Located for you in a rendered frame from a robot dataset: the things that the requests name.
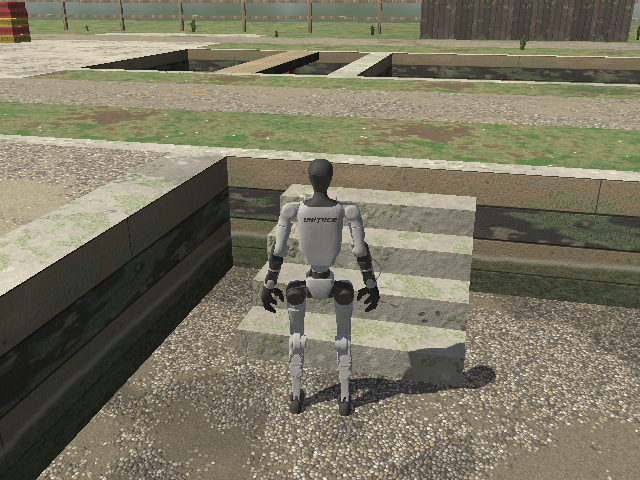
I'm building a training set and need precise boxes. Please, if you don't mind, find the robot left forearm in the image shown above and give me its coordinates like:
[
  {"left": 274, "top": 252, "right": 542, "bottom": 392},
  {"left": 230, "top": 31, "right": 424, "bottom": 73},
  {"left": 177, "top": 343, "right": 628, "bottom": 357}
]
[{"left": 264, "top": 242, "right": 284, "bottom": 289}]

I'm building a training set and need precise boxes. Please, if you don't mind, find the robot right forearm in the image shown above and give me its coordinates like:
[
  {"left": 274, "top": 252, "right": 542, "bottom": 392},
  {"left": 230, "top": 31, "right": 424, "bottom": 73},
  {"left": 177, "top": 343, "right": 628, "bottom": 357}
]
[{"left": 357, "top": 242, "right": 377, "bottom": 289}]

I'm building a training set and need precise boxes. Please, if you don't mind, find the left robot hand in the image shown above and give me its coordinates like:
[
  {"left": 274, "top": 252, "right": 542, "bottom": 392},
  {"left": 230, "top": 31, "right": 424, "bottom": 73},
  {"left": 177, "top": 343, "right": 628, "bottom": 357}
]
[{"left": 261, "top": 286, "right": 284, "bottom": 313}]

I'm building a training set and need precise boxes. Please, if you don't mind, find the robot left thigh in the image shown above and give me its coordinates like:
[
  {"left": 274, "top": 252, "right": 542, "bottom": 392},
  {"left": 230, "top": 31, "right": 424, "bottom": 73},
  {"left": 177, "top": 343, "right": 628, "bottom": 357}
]
[{"left": 286, "top": 279, "right": 306, "bottom": 352}]

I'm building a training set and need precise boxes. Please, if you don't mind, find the right robot hand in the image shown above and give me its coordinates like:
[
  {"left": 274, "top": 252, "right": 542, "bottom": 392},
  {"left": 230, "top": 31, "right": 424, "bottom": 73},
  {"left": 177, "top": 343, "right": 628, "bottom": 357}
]
[{"left": 357, "top": 285, "right": 380, "bottom": 312}]

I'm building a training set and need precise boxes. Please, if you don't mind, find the right robot upper arm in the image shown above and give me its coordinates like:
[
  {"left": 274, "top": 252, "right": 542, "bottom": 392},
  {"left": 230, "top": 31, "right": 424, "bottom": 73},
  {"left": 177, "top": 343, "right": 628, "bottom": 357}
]
[{"left": 341, "top": 202, "right": 367, "bottom": 257}]

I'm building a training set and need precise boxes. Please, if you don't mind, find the humanoid robot torso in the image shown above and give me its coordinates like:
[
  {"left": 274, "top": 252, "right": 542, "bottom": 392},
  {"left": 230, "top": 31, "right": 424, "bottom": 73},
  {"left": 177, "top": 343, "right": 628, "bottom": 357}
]
[{"left": 297, "top": 197, "right": 344, "bottom": 300}]

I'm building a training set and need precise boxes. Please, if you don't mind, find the left robot upper arm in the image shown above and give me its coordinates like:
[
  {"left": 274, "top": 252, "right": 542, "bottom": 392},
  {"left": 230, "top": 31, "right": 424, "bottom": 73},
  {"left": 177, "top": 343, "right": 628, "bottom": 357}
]
[{"left": 273, "top": 202, "right": 300, "bottom": 257}]

